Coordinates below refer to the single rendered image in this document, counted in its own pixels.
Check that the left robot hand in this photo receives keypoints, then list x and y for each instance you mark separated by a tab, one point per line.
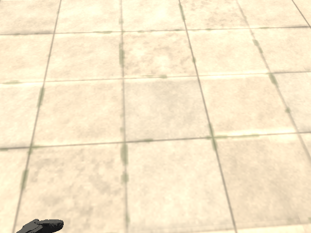
42	226

